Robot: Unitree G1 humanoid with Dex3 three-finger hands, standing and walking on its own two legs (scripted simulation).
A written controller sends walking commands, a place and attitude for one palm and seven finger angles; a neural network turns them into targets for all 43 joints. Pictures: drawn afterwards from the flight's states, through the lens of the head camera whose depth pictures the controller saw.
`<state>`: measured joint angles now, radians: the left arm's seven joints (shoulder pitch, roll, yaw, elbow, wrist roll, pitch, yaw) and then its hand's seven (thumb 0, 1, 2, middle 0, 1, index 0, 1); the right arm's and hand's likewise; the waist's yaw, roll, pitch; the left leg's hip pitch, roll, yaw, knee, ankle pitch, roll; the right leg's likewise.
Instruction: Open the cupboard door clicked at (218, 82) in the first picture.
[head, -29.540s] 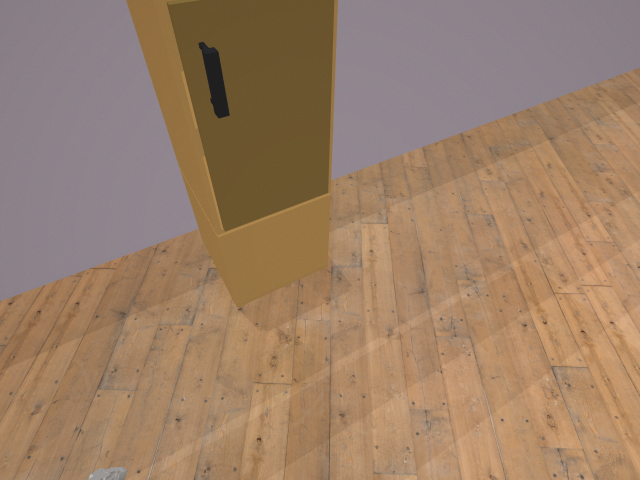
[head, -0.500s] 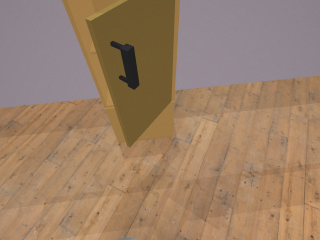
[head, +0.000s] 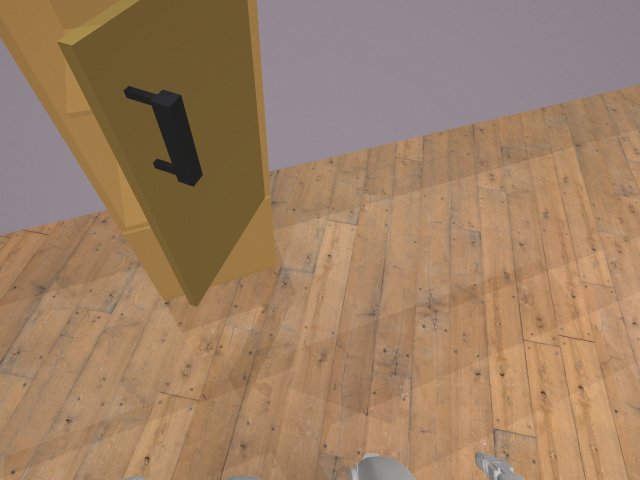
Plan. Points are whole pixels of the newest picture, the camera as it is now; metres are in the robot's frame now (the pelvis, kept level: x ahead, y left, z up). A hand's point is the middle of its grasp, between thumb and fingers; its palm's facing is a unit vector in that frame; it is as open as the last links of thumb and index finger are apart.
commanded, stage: walk to a spot facing it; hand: left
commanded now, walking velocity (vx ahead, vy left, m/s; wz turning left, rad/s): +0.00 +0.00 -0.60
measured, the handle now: (164, 137) +0.49 +0.26 +0.12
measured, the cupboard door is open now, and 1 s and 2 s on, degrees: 48 48 48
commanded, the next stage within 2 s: none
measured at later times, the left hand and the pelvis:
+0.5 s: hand (227, 444) +0.17 +0.14 -0.17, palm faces -0.32 -0.92 -0.21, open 7.4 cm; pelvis +0.00 -0.02 +0.00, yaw -18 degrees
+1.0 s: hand (265, 426) +0.20 +0.10 -0.17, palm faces -0.55 -0.81 -0.19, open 7.4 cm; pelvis +0.05 -0.05 +0.00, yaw -37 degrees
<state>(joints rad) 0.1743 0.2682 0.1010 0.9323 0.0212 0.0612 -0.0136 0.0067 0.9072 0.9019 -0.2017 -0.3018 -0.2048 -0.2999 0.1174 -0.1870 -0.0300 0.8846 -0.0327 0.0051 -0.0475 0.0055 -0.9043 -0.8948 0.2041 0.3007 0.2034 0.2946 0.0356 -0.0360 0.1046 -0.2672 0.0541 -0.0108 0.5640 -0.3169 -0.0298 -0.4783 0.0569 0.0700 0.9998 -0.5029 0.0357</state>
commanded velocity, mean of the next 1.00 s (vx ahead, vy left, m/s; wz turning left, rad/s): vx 0.13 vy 0.00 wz -0.60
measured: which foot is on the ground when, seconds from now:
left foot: down 0.00-0.60, up 0.62-0.90, down 0.92-1.00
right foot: up 0.00-0.16, down 0.18-0.92, up 0.94-1.00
